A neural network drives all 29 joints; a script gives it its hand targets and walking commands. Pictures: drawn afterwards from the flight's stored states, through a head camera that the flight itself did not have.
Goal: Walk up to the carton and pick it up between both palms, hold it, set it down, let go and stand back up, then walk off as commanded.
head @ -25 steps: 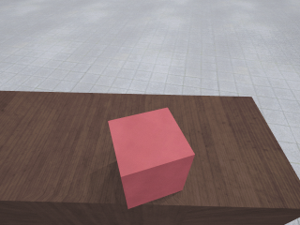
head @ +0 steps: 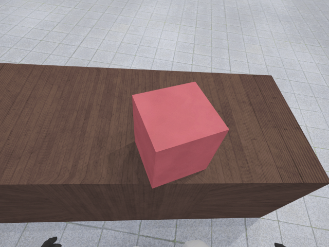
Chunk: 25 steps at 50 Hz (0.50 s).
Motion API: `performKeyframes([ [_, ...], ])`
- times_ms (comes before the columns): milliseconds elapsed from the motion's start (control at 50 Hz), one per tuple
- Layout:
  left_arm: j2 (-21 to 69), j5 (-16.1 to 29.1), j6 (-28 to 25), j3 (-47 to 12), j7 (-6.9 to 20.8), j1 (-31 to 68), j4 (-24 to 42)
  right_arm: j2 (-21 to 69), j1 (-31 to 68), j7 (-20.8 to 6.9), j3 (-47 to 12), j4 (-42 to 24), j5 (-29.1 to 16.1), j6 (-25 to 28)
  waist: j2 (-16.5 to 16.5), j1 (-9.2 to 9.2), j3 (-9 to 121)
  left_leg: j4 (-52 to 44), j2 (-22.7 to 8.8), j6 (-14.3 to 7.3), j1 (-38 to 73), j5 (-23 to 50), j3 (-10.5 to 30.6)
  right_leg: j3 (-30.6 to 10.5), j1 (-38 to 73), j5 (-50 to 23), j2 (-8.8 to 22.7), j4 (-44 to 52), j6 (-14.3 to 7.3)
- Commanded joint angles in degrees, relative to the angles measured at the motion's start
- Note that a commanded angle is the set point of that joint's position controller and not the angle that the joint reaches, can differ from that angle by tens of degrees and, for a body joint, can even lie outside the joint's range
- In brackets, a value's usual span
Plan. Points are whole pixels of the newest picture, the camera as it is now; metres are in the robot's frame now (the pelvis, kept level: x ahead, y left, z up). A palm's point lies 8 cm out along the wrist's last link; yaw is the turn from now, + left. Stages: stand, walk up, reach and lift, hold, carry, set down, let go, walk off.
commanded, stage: walk off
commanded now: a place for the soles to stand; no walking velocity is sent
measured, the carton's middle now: (173, 136) +0.46 -0.04 -0.08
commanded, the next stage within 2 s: stand in 1.50 s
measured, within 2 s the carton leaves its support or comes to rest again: neither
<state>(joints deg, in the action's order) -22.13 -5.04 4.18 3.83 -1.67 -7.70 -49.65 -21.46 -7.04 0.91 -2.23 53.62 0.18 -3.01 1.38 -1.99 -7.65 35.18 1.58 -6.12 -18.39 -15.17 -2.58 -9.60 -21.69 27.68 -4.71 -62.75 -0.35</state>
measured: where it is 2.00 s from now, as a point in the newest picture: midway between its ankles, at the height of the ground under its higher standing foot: outside the picture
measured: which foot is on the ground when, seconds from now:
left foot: down 0.00-0.38, up 0.40-0.76, down 0.78-1.00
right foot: up 0.00-0.36, down 0.38-0.80, up 0.82-1.00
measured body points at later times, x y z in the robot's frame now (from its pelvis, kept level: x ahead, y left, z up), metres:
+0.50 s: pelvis -0.16 -0.05 -0.02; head -0.11 -0.08 +0.43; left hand -0.09 +0.28 -0.12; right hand -0.07 -0.37 -0.15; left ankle -0.06 +0.07 -0.67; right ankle -0.14 -0.16 -0.73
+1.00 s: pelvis -0.28 -0.01 -0.01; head -0.22 +0.04 +0.43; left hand -0.17 +0.30 -0.15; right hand -0.18 -0.34 -0.10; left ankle -0.23 +0.09 -0.73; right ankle -0.29 -0.18 -0.64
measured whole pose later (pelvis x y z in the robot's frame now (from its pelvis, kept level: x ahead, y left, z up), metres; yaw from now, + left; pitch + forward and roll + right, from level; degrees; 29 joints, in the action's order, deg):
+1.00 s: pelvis -0.28 -0.01 -0.01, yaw +1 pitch -4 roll -4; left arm -23.0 -5.0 4.1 5.2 -1.5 -9.1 -46.2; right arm -24.0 -7.3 0.5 -1.3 51.7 0.2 -2.6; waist 2.8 -0.8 -12.0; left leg 42.9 1.1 -2.3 -19.5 -19.2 4.9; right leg -9.3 -25.7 27.4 -6.8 -70.0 0.4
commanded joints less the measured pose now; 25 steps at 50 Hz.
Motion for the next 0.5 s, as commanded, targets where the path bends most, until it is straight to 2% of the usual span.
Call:
performKeyframes([
  [0, -11.6, 5.5, -0.1, 3.5, -1.0, -2.2, 4.0, -13.4, -5.0, 1.1, 8.6, -10.3, 0.3, 0.5, -7.5, -1.42, 5.7, -12.4, -17.3, -2.3, 13.9, 25.1, 20.0, -2.5, -9.8, 3.3, -1.3, -3.0, 0.8],
  [140, -12.3, 4.4, 0.0, 4.4, -0.2, -5.7, 3.0, -14.7, -1.5, 0.5, 8.7, -11.5, 0.3, 0.4, -7.3, -0.70, 4.4, -15.5, -19.5, -8.5, 4.3, 1.8, 21.1, 1.4, -4.3, 4.0, 0.2, -2.2, 1.0],
  [220, -12.5, 4.4, -0.2, 4.7, 0.8, -8.4, 2.5, -16.0, 0.9, 0.3, 8.9, -11.5, 0.7, -0.1, -10.4, 0.56, 4.4, -17.4, -19.7, -8.2, -1.9, -6.6, 20.1, 4.5, 2.2, 4.4, 3.1, 6.9, 0.4],
  [260, -12.1, 4.5, -0.2, 4.8, 1.3, -11.4, 1.6, -16.7, 2.1, 0.2, 9.0, -11.2, 0.9, -0.6, -11.4, 1.66, 5.6, -17.9, -18.7, -6.5, -4.3, -10.1, 19.1, 6.5, 6.9, 4.2, 4.3, 13.4, -0.3],
  [280, -11.8, 4.7, -0.3, 4.9, 1.5, -13.1, 0.8, -16.8, 2.6, 0.2, 9.0, -11.0, 0.8, -0.9, -10.9, 2.36, 6.8, -18.0, -17.8, -5.1, -5.4, -11.8, 18.0, 7.4, 10.0, 2.5, 4.0, 17.4, -1.0],
  [300, -11.2, 4.7, -0.3, 4.9, 1.6, -15.6, -0.3, -17.0, 4.0, 0.2, 8.9, -11.0, 0.7, -1.1, -10.7, 3.92, 7.5, -16.9, -16.6, -3.3, -8.3, -14.3, 16.5, 7.4, 14.7, -1.6, 4.3, 23.2, -1.7],
  [320, -11.0, 4.6, -0.4, 5.1, 1.6, -17.4, -1.2, -15.9, 5.0, 0.4, 8.5, -10.9, 0.5, -1.3, -7.8, 5.44, 7.9, -12.6, -13.9, -1.0, -12.6, -18.7, 14.6, 4.8, 18.9, -4.4, 5.0, 29.0, -2.8],
  [340, -12.6, 4.3, -0.5, 5.5, 1.6, -17.3, -0.5, -13.5, 5.2, 0.5, 7.8, -10.8, 0.3, -1.5, -0.2, 6.22, 5.3, -0.1, -7.9, 1.5, -19.6, -21.2, 10.1, -5.9, 18.1, 2.5, 9.1, 36.9, -5.0],
  [360, -16.8, 3.5, -0.8, 6.0, 1.2, -11.5, 2.6, -10.2, 2.3, 0.3, 7.1, -10.2, -0.4, -2.0, 14.7, 3.94, -0.9, 20.6, 2.8, 4.9, -23.0, -18.2, 3.1, -27.0, 4.5, 8.3, 21.4, 48.9, -6.8],
  [380, -19.8, 3.1, -1.2, 6.7, 0.7, -4.6, 5.8, -12.8, 2.3, 0.9, 7.7, -9.6, -0.2, -2.2, 8.2, 3.58, -3.5, 29.0, 4.7, 6.2, -18.1, -18.2, 12.1, -29.7, -7.9, 6.7, 23.8, 51.4, -8.4],
  [400, -20.8, 2.9, -1.2, 7.0, 0.1, -2.0, 6.1, -14.3, 3.1, 1.0, 8.4, -8.9, -0.2, -2.2, 6.3, 3.99, -5.5, 34.8, 5.6, 6.0, -14.0, -16.8, 14.8, -29.0, -15.0, 8.4, 23.8, 52.5, -10.1],
  [420, -19.2, 2.9, -1.7, 6.5, -0.3, 1.5, 6.6, -14.8, 0.0, 1.0, 8.9, -7.2, -0.4, -1.9, 4.7, 2.01, -5.9, 39.0, 6.4, 6.0, -12.9, -13.4, 17.1, -24.6, -14.7, 6.7, 21.9, 50.7, -9.7],
  [440, -17.1, 3.3, -2.2, 5.8, -0.3, 4.9, 7.2, -15.0, -4.1, 0.9, 9.0, -5.5, -0.7, -1.9, 5.5, 0.03, -4.7, 42.5, 8.1, 5.8, -13.8, -9.4, 18.1, -17.6, -9.6, 1.9, 18.2, 47.9, -7.6],
  [460, -15.9, 3.5, -2.3, 5.7, -0.2, 5.7, 7.5, -15.0, -5.9, 0.9, 8.9, -5.2, -0.8, -1.7, 6.7, -0.23, -3.4, 43.8, 8.3, 5.9, -14.3, -8.3, 17.2, -14.2, -6.3, -1.4, 16.3, 46.2, -6.9],
  [480, -15.0, 3.6, -2.5, 5.5, 0.0, 4.6, 7.7, -15.1, -5.9, 0.9, 8.8, -5.3, -0.7, -1.7, 6.3, 0.42, -3.4, 44.0, 8.2, 6.3, -15.6, -8.7, 16.7, -13.7, -2.9, -3.5, 16.0, 44.4, -7.1],
])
